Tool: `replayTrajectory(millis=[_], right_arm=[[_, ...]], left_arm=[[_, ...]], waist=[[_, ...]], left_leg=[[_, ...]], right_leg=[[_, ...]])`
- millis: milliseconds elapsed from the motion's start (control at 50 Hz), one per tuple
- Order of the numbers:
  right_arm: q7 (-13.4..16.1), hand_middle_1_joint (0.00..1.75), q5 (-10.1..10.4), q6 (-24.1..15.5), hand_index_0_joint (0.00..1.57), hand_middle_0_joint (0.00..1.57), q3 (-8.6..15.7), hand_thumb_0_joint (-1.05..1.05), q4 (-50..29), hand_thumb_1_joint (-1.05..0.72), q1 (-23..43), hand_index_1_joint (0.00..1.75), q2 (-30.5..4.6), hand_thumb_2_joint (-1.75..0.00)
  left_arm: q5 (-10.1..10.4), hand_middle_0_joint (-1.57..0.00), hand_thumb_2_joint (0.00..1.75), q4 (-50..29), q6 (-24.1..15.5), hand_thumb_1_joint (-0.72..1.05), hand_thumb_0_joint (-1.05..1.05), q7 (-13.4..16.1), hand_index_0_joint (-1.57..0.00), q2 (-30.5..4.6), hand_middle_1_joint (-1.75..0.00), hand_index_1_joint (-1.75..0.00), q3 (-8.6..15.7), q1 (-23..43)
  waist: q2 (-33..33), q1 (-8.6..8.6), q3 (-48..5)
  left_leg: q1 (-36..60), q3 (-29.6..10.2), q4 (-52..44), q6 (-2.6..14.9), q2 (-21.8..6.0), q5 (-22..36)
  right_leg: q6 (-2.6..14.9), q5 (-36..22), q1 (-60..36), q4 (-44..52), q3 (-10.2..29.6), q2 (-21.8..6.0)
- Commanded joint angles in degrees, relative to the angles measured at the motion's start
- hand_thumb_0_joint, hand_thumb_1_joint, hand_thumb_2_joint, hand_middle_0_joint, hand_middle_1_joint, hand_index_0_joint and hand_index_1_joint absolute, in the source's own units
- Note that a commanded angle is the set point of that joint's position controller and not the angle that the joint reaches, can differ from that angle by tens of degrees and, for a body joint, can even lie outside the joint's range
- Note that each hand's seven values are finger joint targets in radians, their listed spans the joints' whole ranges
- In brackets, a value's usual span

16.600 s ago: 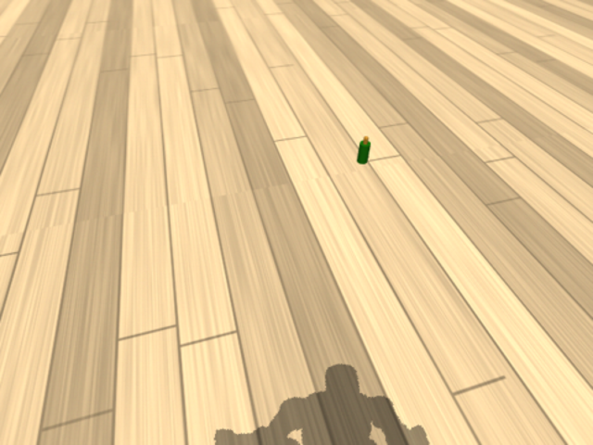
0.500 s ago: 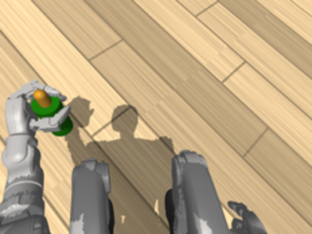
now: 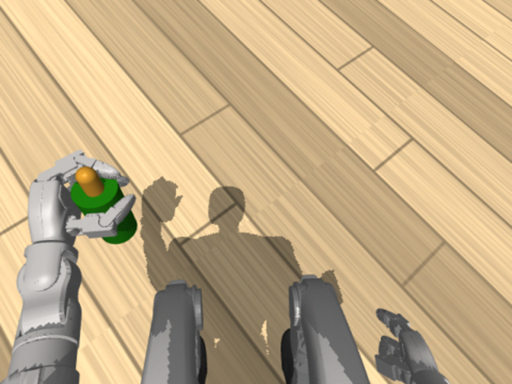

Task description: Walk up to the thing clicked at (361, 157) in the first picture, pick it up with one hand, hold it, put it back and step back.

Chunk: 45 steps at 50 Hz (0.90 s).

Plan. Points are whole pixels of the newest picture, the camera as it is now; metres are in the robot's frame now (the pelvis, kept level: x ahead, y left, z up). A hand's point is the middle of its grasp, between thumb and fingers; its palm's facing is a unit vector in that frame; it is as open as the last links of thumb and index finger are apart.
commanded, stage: lift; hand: left
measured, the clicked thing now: (103, 203) +0.40 +0.22 -0.02
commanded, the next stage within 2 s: hold in 1.42 s
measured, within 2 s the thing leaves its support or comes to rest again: neither
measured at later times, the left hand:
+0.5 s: hand (36, 150) +0.38 +0.20 +0.17, palm faces +0.12 -0.99 -0.06, open 6.6 cm
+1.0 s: hand (2, 93) +0.38 +0.19 +0.24, palm faces +0.12 -0.99 -0.03, open 6.6 cm
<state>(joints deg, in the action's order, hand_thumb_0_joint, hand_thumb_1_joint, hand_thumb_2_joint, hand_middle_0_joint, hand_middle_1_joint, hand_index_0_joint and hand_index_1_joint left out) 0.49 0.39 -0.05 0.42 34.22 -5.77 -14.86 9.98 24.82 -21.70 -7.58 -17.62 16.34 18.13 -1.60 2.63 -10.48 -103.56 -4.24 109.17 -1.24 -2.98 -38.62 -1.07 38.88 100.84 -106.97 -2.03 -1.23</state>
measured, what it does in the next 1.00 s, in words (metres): rises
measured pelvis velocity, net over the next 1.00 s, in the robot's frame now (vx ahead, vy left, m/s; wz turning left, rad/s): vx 0.05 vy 0.00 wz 0.05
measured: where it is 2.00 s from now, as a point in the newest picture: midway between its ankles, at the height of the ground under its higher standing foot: outside the picture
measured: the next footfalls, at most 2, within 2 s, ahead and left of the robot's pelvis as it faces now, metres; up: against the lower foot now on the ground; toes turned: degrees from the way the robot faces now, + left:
none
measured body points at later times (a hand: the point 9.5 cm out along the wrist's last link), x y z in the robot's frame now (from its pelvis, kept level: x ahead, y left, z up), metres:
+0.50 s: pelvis +0.03 +0.00 +0.15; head +0.14 +0.02 +0.58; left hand +0.37 +0.26 +0.17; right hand +0.19 -0.24 +0.04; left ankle +0.07 +0.13 -0.46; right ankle +0.07 -0.13 -0.46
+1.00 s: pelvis +0.05 +0.00 +0.21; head +0.12 +0.01 +0.65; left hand +0.37 +0.24 +0.24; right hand +0.20 -0.24 +0.10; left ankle +0.07 +0.13 -0.46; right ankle +0.07 -0.13 -0.46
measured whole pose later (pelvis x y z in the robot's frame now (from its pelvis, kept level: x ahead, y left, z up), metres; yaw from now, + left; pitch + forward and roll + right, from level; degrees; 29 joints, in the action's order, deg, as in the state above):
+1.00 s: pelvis +0.05 +0.00 +0.21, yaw +3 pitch +13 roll -2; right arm 2.7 0.2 -2.5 -0.9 37.3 -12.0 -12.5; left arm 9.7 26.0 -20.0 -4.6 -12.5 8.1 9.3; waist -1.1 1.4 -5.0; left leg -47.9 -1.6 62.0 -1.5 -3.2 -27.4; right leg -0.8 27.4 45.7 -59.9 -2.5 -1.2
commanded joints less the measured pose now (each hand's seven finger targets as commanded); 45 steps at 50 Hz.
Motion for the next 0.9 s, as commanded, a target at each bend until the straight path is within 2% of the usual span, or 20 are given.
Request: replayTrajectory(millis=[0,60,80,120,160,200,220,240,340,420,460,500,520,580,620,700,760,820,840,880], right_arm=[[1.1,0.30,1.0,-2.3,0.20,0.20,3.7,0.00,-5.7,-0.90,-4.9,0.30,-9.0,-0.90],[1.6,0.30,1.2,-2.6,0.20,0.20,3.5,0.00,-5.7,-0.89,-5.3,0.30,-8.4,-0.89],[1.7,0.30,1.1,-2.7,0.20,0.20,3.3,0.00,-5.5,-0.89,-5.3,0.30,-7.9,-0.89],[2.0,0.30,1.3,-2.9,0.20,0.20,3.1,0.00,-5.4,-0.89,-5.4,0.30,-7.4,-0.89],[2.2,0.30,1.1,-3.3,0.20,0.20,2.7,0.00,-5.5,-0.89,-5.7,0.30,-6.9,-0.89],[2.5,0.30,1.2,-3.5,0.20,0.20,2.8,0.00,-5.1,-0.89,-5.8,0.30,-6.8,-0.89],[2.5,0.30,1.1,-3.7,0.20,0.20,2.7,0.00,-4.6,-0.88,-5.8,0.30,-6.8,-0.89],[2.6,0.30,1.1,-3.9,0.20,0.20,2.7,0.00,-4.8,-0.88,-5.9,0.30,-6.7,-0.89],[2.6,0.30,1.1,-4.4,0.20,0.20,2.5,0.00,-4.3,-0.88,-5.8,0.30,-6.7,-0.89],[2.2,0.30,1.1,-4.9,0.20,0.20,2.5,0.00,-4.3,-0.89,-5.8,0.30,-6.7,-0.89],[2.1,0.30,1.2,-5.0,0.20,0.20,2.6,0.00,-4.2,-0.89,-5.9,0.30,-7.0,-0.89],[1.9,0.30,1.1,-5.1,0.20,0.20,2.4,0.00,-4.3,-0.89,-6.5,0.30,-6.6,-0.89],[1.7,0.30,1.0,-5.1,0.20,0.20,2.4,0.00,-4.4,-0.89,-6.3,0.30,-6.8,-0.89],[1.7,0.30,0.8,-5.3,0.20,0.20,2.2,0.00,-4.3,-0.90,-6.1,0.30,-6.7,-0.90],[1.9,0.30,0.7,-5.4,0.20,0.20,2.2,0.00,-4.0,-0.90,-6.6,0.30,-6.8,-0.90],[2.2,0.30,0.4,-5.5,0.20,0.20,1.8,0.00,-4.2,-0.90,-6.7,0.30,-6.4,-0.90],[2.4,0.30,0.4,-5.3,0.20,0.20,1.8,0.00,-3.9,-0.90,-6.9,0.30,-6.5,-0.90],[2.6,0.30,0.1,-5.0,0.20,0.20,1.5,0.00,-3.8,-0.90,-7.1,0.30,-5.8,-0.90],[2.7,0.30,0.2,-5.0,0.20,0.20,1.4,0.00,-3.6,-0.90,-7.0,0.30,-6.0,-0.90],[2.7,0.30,0.2,-5.0,0.20,0.20,1.6,0.00,-3.3,-0.89,-7.0,0.30,-6.0,-0.90]], left_arm=[[1.9,-1.21,1.20,-18.9,-3.4,0.38,0.00,1.3,-1.23,-8.5,-1.32,-1.31,1.5,11.0],[1.6,-1.18,1.18,-22.6,-2.3,0.39,0.00,2.7,-1.20,-8.7,-1.29,-1.28,1.3,10.4],[1.3,-1.17,1.18,-22.2,-2.0,0.41,0.00,3.0,-1.20,-7.9,-1.29,-1.28,0.1,10.3],[1.3,-1.19,1.19,-22.8,-1.9,0.40,0.00,4.0,-1.21,-9.7,-1.30,-1.29,2.5,8.8],[1.3,-1.18,1.19,-24.5,-1.9,0.38,0.00,4.3,-1.20,-8.0,-1.30,-1.29,0.3,9.1],[1.3,-1.18,1.20,-25.0,-1.6,0.40,0.00,5.0,-1.20,-8.3,-1.30,-1.29,0.7,8.0],[1.0,-1.17,1.20,-21.4,-1.2,0.42,0.00,4.8,-1.19,-6.3,-1.29,-1.28,-1.4,6.5],[1.1,-1.19,1.21,-22.0,-1.2,0.44,0.00,4.9,-1.20,-7.0,-1.30,-1.29,-0.2,6.0],[0.5,-1.21,1.20,-17.8,-1.2,0.43,0.00,4.1,-1.23,-5.3,-1.30,-1.29,-3.1,5.9],[0.8,-1.21,1.19,-16.8,-1.7,0.43,0.00,3.2,-1.23,-4.9,-1.30,-1.29,-3.4,6.9],[1.2,-1.23,1.19,-16.5,-2.1,0.41,0.00,2.8,-1.24,-6.4,-1.31,-1.30,-1.6,7.1],[1.4,-1.22,1.19,-16.8,-2.6,0.42,0.00,2.3,-1.24,-4.3,-1.30,-1.29,-3.6,6.3],[1.5,-1.22,1.18,-17.1,-2.9,0.43,0.00,2.4,-1.23,-4.7,-1.30,-1.29,-2.8,5.1],[1.5,-1.23,1.20,-17.5,-3.8,0.45,0.00,2.0,-1.25,-3.5,-1.31,-1.30,-4.7,6.7],[1.4,-1.23,1.19,-17.8,-4.0,0.44,0.00,2.2,-1.24,-5.1,-1.30,-1.29,-3.4,7.4],[1.6,-1.23,1.20,-18.9,-4.2,0.45,0.00,2.7,-1.24,-3.2,-1.31,-1.30,-5.2,9.2],[1.2,-1.25,1.24,-17.2,-4.1,0.44,0.00,3.6,-1.26,-4.1,-1.34,-1.34,-3.8,7.8],[1.0,-1.25,1.24,-19.4,-4.3,0.43,0.00,3.9,-1.26,-3.9,-1.34,-1.33,-4.7,9.5],[1.2,-1.25,1.25,-14.0,-3.6,0.45,0.00,3.6,-1.26,-1.6,-1.35,-1.35,-5.9,6.1],[1.2,-1.25,1.27,-13.4,-3.7,0.46,0.00,3.4,-1.25,-2.2,-1.35,-1.35,-5.4,7.6]], waist=[[-4.0,0.17,-35.7],[-3.8,-0.33,-35.3],[-3.8,0.57,-33.8],[-2.1,-0.39,-32.6],[-2.3,-0.01,-32.9],[-2.6,-0.60,-31.8],[-3.2,0.37,-29.2],[-2.8,-0.35,-27.9],[-3.4,0.45,-21.3],[-3.6,0.07,-19.0],[-4.2,-0.80,-20.0],[-3.8,-0.71,-19.8],[-4.6,-1.55,-20.0],[-4.5,-0.77,-19.2],[-3.6,-0.89,-19.8],[-3.6,-0.21,-19.1],[-2.0,-1.17,-17.3],[-2.7,-0.92,-17.3],[-1.3,-0.24,-15.4],[-1.5,-0.48,-14.7]], left_leg=[[34.0,0.2,-19.1,2.58,1.5,14.0],[37.9,0.4,-22.1,2.56,1.5,15.0],[37.8,0.5,-23.0,2.60,1.6,14.9],[37.9,0.9,-25.1,2.69,1.8,15.3],[40.8,1.2,-27.2,2.72,1.9,16.0],[44.2,1.1,-29.8,2.52,1.9,16.6],[45.0,1.1,-30.9,2.49,1.9,16.8],[45.6,1.0,-32.3,2.31,1.9,17.1],[50.0,1.0,-38.0,1.96,1.8,16.7],[54.1,0.6,-42.5,1.65,1.6,16.2],[56.9,0.7,-43.8,1.46,1.6,18.3],[58.9,0.5,-45.5,1.26,1.5,20.1],[60.7,0.4,-46.7,1.03,1.5,20.6],[63.2,0.3,-49.0,0.84,1.4,19.9],[63.8,0.9,-49.3,1.08,1.7,21.1],[66.1,1.7,-51.4,1.18,1.9,21.1],[66.9,1.6,-53.4,1.19,1.9,21.6],[68.9,2.0,-54.8,1.12,2.0,22.1],[68.9,2.0,-55.2,1.16,2.0,22.6],[69.1,2.3,-55.8,1.18,2.0,23.1]], right_leg=[[2.67,-15.2,-23.6,18.5,-0.3,1.5],[2.44,-16.4,-27.6,22.1,-0.1,1.6],[2.30,-16.7,-29.0,23.5,0.1,1.6],[2.06,-17.6,-33.8,25.9,0.5,1.7],[1.95,-18.7,-36.9,28.4,1.0,1.7],[2.01,-19.1,-38.6,30.6,0.9,1.7],[2.04,-19.6,-38.3,31.6,0.8,1.7],[2.12,-19.7,-39.8,32.5,0.5,1.8],[2.24,-19.4,-42.7,37.8,0.2,1.7],[2.22,-18.8,-45.6,41.3,-0.4,1.6],[2.37,-20.1,-47.4,42.3,-0.5,1.6],[2.37,-21.5,-48.9,43.3,-0.9,1.7],[2.44,-21.5,-49.2,43.7,-1.1,1.8],[2.38,-21.1,-50.3,45.5,-1.3,1.8],[2.30,-22.5,-53.2,47.0,-1.0,1.8],[2.12,-23.3,-56.0,49.6,-0.7,1.7],[2.06,-23.6,-58.4,51.2,-0.8,1.7],[1.95,-24.1,-60.6,53.0,-0.6,1.8],[1.95,-24.7,-60.8,53.7,-0.7,1.9],[1.92,-25.3,-61.9,54.4,-0.6,1.8]])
